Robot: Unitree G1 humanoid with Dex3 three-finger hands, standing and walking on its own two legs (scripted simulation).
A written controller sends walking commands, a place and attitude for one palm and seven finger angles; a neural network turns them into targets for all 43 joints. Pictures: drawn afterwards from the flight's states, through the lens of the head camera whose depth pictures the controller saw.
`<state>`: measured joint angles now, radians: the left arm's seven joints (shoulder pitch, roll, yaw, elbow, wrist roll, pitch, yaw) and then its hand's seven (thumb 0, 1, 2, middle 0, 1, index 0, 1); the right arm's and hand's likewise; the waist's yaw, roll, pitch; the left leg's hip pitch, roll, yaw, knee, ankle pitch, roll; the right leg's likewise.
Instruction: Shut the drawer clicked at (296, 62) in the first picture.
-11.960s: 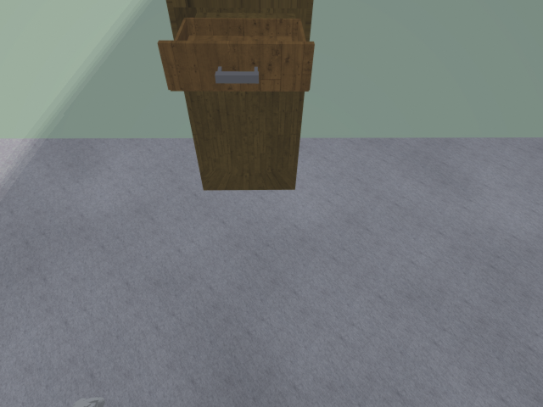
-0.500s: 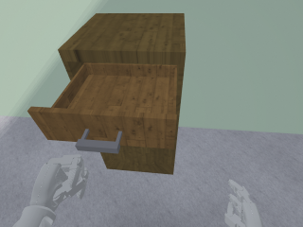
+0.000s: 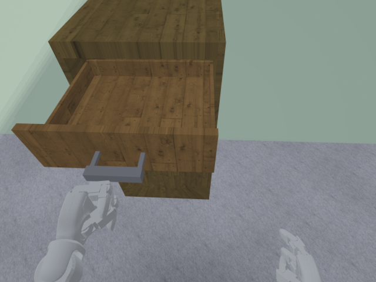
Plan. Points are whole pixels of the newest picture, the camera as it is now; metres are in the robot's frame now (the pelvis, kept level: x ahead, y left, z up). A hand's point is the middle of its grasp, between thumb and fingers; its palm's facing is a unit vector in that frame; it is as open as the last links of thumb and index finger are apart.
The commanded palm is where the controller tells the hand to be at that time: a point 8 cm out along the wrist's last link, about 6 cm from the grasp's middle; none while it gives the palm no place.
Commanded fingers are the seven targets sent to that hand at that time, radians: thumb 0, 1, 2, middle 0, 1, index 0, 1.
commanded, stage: bring the fist close to the handle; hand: left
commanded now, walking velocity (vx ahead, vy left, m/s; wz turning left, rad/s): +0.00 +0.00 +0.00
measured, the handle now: (116, 165) +0.35 +0.18 +0.06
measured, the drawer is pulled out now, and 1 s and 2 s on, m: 0.28 0.27 0.15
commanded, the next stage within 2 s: push the drawer shut in 0.58 s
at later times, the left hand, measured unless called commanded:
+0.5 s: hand (122, 209) +0.25 +0.14 +0.06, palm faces -0.02 -1.00 -0.05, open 3.2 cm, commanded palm +0.23 +0.20 +0.06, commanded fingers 0.00 0.90 0.90 -1.40 -1.60 -1.40 -1.60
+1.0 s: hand (121, 194) +0.28 +0.15 +0.05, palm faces -0.02 -1.00 -0.06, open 3.1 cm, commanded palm +0.27 +0.21 +0.06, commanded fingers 0.00 0.90 0.90 -1.40 -1.60 -1.40 -1.60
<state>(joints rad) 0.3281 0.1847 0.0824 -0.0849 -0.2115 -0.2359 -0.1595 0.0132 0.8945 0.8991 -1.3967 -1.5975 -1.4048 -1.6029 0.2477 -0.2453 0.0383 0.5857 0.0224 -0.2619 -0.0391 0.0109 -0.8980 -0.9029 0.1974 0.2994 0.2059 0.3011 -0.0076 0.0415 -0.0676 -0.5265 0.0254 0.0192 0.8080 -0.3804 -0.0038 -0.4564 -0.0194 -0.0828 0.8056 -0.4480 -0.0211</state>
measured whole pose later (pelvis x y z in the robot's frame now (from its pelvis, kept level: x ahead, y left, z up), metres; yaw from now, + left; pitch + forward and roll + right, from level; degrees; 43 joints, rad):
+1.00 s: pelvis +0.00 -0.01 -0.01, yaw +0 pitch +9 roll +0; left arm 0.10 0.21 0.12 0.17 -0.21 -0.31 -0.17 -0.01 0.83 0.91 -1.40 -1.60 -1.41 -1.60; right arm 0.22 -0.26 0.03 0.60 0.03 -0.16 -0.04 0.01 -0.90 -0.90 0.20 0.30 0.21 0.30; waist -0.02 0.04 -0.07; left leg -0.62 0.03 0.01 0.87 -0.40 -0.02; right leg -0.55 -0.01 -0.09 0.87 -0.47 -0.03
